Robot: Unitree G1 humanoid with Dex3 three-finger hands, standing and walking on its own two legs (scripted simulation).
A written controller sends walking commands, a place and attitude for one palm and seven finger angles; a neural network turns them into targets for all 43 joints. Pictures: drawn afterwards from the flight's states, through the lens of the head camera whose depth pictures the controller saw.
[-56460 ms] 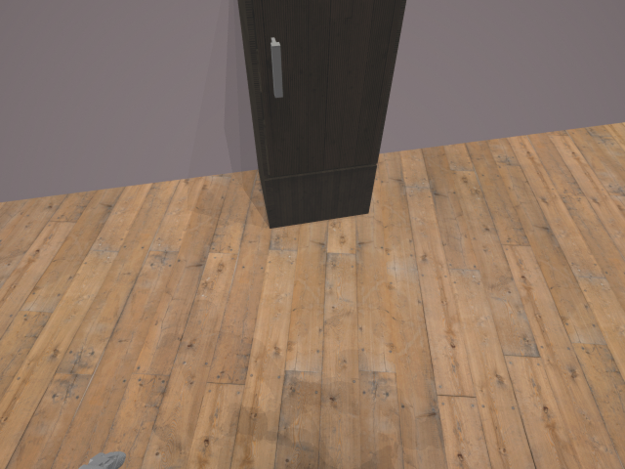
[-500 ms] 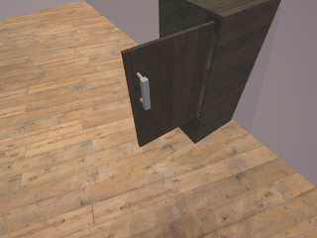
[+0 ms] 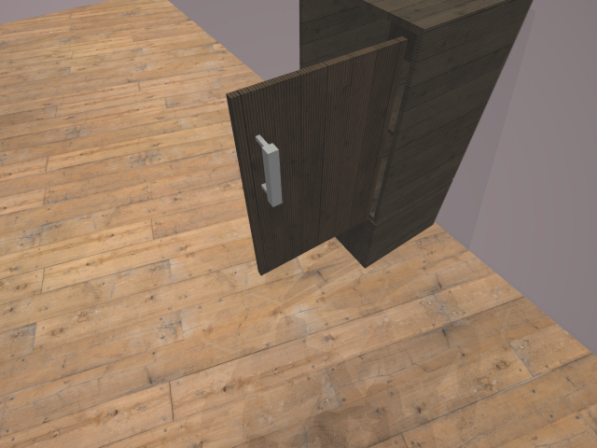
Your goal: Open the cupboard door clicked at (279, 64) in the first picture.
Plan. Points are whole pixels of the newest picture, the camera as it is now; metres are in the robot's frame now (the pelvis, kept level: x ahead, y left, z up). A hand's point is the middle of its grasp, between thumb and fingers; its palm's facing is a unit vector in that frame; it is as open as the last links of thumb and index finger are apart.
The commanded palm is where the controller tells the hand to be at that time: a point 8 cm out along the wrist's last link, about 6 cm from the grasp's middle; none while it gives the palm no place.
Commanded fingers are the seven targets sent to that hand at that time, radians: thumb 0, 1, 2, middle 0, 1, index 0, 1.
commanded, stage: look to check the result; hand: left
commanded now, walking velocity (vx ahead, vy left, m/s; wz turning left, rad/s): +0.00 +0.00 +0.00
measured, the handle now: (267, 171) +0.63 +0.10 -0.04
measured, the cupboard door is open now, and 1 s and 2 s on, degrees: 88 88 88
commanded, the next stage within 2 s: stand and wait in 0.36 s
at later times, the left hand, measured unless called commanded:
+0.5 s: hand out of the picture +0.10 +0.23 -0.16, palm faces -0.02 -0.95 -0.32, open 7.4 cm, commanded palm none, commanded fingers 0.00 0.90 0.90 -0.20 -0.30 -0.20 -0.30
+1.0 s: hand out of the picture +0.10 +0.23 -0.16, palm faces -0.02 -0.95 -0.31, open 7.4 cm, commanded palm none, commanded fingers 0.00 0.90 0.90 -0.20 -0.30 -0.20 -0.30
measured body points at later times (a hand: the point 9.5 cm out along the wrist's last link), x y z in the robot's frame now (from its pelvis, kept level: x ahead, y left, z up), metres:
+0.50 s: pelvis +0.02 +0.00 +0.00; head +0.04 -0.01 +0.45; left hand +0.10 +0.28 -0.13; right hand +0.09 -0.29 -0.14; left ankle +0.02 +0.11 -0.75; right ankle +0.01 -0.11 -0.75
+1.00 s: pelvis +0.03 +0.00 +0.00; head +0.06 -0.01 +0.45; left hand +0.11 +0.28 -0.14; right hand +0.09 -0.29 -0.14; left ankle +0.02 +0.11 -0.75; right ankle +0.01 -0.11 -0.75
